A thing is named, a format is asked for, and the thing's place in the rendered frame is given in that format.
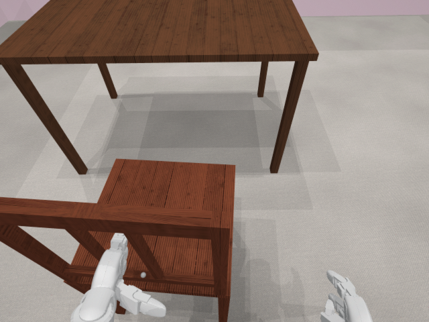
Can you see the chair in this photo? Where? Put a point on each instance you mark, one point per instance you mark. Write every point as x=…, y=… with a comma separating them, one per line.
x=177, y=218

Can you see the robot right hand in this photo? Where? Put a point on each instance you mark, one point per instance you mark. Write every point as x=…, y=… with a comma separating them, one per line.
x=352, y=309

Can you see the robot left hand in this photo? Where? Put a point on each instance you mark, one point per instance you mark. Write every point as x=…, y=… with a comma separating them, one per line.
x=111, y=268

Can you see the robot left forearm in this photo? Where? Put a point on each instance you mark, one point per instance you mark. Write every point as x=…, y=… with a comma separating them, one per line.
x=97, y=305

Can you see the table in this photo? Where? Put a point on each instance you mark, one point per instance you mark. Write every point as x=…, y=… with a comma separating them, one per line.
x=159, y=31

